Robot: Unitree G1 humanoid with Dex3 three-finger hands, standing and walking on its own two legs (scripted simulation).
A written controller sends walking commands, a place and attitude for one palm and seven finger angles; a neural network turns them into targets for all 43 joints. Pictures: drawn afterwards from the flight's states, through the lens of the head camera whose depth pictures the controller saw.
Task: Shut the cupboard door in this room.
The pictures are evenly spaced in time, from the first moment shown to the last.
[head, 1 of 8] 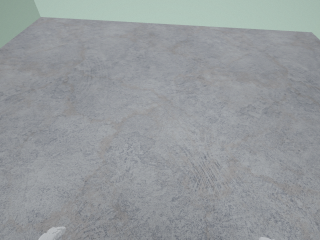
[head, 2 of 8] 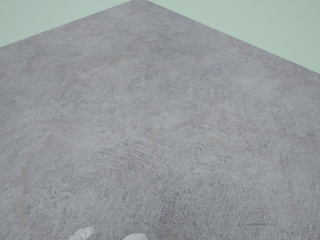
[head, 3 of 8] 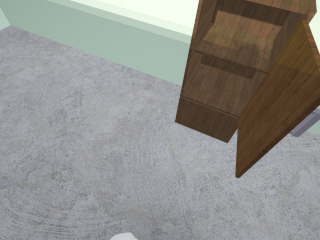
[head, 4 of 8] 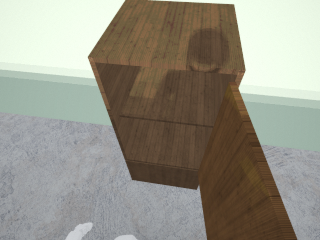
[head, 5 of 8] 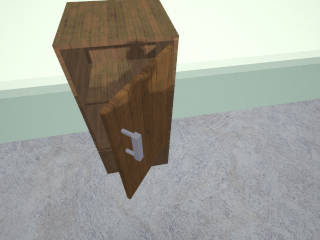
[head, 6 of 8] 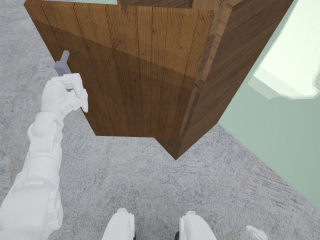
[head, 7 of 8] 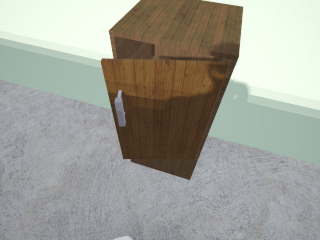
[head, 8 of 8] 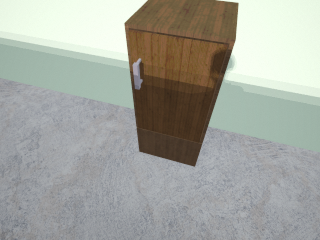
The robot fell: no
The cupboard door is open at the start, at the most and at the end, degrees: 99 101 0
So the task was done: yes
